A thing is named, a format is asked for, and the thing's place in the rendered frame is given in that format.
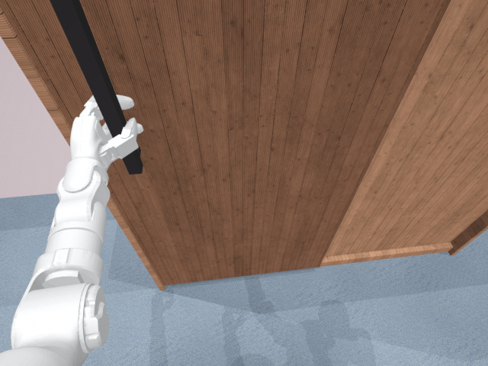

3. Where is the robot left hand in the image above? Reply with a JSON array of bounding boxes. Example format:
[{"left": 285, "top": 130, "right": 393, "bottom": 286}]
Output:
[{"left": 70, "top": 95, "right": 143, "bottom": 171}]

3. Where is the robot left upper arm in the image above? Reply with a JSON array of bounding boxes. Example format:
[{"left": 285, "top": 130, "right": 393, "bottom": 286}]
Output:
[{"left": 0, "top": 282, "right": 109, "bottom": 366}]

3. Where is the robot left forearm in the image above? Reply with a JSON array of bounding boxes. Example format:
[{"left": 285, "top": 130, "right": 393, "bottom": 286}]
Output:
[{"left": 11, "top": 158, "right": 110, "bottom": 349}]

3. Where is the wardrobe door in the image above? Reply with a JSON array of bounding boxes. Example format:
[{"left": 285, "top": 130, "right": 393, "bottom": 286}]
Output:
[
  {"left": 324, "top": 0, "right": 488, "bottom": 257},
  {"left": 0, "top": 0, "right": 451, "bottom": 286}
]

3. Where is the handle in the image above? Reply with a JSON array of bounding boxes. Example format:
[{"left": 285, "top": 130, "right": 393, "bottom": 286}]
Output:
[{"left": 50, "top": 0, "right": 143, "bottom": 175}]

